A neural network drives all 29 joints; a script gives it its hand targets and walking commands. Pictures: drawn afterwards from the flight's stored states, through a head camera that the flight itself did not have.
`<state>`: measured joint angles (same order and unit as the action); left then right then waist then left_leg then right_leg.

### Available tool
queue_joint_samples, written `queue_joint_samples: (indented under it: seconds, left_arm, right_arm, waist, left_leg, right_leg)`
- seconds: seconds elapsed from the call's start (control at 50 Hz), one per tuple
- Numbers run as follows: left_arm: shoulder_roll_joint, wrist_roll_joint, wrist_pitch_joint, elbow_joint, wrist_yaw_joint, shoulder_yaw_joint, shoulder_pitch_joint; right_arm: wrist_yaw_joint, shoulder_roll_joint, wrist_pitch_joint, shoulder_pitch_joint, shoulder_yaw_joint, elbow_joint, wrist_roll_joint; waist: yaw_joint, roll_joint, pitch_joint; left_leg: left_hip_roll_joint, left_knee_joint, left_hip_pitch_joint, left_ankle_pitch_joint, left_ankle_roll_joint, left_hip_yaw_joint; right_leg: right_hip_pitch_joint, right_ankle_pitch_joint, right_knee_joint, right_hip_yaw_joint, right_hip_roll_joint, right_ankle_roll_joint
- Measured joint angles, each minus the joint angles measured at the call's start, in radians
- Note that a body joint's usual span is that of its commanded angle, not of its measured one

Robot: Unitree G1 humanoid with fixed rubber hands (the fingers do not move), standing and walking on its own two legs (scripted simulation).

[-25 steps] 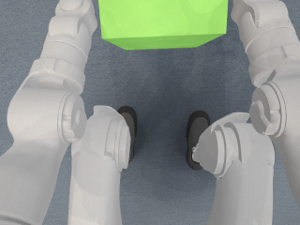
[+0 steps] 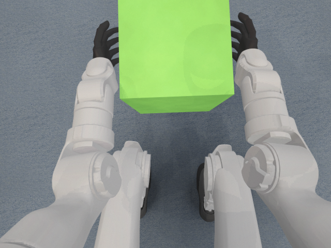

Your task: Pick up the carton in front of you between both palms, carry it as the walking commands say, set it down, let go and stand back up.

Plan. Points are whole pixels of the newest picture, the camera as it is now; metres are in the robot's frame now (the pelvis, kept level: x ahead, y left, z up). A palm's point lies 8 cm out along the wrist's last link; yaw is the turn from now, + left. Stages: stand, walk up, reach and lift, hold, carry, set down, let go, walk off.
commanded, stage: reach and lift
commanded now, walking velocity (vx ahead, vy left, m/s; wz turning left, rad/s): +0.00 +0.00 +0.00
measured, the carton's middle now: (173, 66) +0.52 +0.02 -0.14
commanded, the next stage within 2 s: none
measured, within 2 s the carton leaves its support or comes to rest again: neither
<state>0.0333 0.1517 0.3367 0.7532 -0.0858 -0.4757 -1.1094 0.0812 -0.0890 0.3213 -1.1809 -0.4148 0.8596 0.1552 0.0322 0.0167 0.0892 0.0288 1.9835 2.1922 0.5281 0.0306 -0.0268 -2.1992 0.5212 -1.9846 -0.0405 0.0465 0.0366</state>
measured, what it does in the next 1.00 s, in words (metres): rises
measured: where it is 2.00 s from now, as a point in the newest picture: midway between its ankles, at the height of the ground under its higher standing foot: (173, 200)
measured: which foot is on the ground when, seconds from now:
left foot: down 0.00-1.00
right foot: down 0.00-1.00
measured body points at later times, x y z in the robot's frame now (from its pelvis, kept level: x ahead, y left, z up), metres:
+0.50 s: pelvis +0.02 +0.00 +0.12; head +0.24 +0.00 +0.51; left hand +0.48 +0.17 +0.07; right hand +0.50 -0.13 +0.07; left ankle +0.12 +0.13 -0.39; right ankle +0.12 -0.12 -0.39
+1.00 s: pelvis +0.07 +0.00 +0.26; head +0.17 +0.00 +0.70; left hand +0.44 +0.17 +0.23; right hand +0.45 -0.14 +0.23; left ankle +0.11 +0.13 -0.39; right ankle +0.12 -0.12 -0.39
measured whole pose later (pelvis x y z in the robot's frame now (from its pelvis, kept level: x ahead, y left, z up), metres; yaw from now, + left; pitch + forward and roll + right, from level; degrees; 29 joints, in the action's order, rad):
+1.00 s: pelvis +0.07 +0.00 +0.26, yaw +1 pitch +23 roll +0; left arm -0.13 0.22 0.38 0.54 -0.02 -0.38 -0.51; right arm 0.04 0.13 0.36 -0.53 -0.38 0.58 0.22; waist 0.01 0.01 0.20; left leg 0.03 1.08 1.07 0.41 0.01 -0.05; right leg -1.07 0.42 -1.08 -0.06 0.04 0.01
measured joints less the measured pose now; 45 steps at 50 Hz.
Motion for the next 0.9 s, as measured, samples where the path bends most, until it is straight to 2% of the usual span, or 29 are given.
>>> queue_joint_samples:
  seconds: [0.1, 0.22, 0.46, 0.9]
  left_arm:
    - [-0.029, 0.073, 0.024, -0.016, 0.026, -0.051, 0.009]
    - [-0.039, 0.089, 0.051, -0.073, 0.050, -0.056, 0.051]
    - [-0.087, 0.057, 0.063, -0.178, 0.046, 0.013, 0.227]
    - [-0.150, 0.066, 0.039, -0.197, 0.063, 0.072, 0.534]
  right_arm:
    - [-0.022, 0.027, 0.021, 0.021, -0.051, -0.021, 0.062]
    - [-0.028, 0.069, 0.040, 0.055, -0.069, -0.073, 0.099]
    - [-0.029, 0.117, 0.060, 0.257, -0.016, -0.215, 0.045]
    - [-0.040, 0.200, 0.036, 0.578, 0.019, -0.259, 0.063]
  waist:
    - [0.001, 0.003, 0.042]
    - [0.005, 0.007, 0.071]
    - [-0.008, 0.000, 0.121]
    - [-0.016, -0.003, 0.134]
  left_leg:
    - [0.015, -0.100, -0.057, -0.034, 0.006, -0.007]
    - [0.021, -0.192, -0.124, -0.052, 0.011, -0.016]
    - [0.015, -0.353, -0.336, -0.043, 0.003, -0.020]
    - [0.009, -0.786, -0.953, -0.092, -0.012, -0.024]
  right_leg:
    - [0.062, -0.026, 0.092, -0.008, 0.025, -0.002]
    - [0.131, -0.032, 0.179, -0.005, 0.021, -0.008]
    - [0.346, -0.025, 0.346, -0.007, 0.016, -0.010]
    - [0.964, -0.072, 0.778, -0.018, -0.002, -0.023]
